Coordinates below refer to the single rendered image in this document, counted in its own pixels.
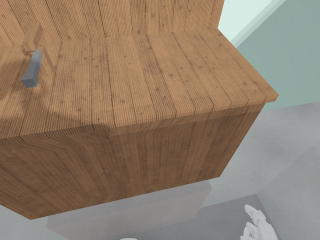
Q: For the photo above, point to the tap lever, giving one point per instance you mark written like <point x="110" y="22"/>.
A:
<point x="30" y="78"/>

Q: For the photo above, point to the robot right hand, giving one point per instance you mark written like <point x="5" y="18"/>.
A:
<point x="263" y="231"/>

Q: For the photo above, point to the counter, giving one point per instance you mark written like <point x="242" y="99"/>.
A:
<point x="133" y="97"/>

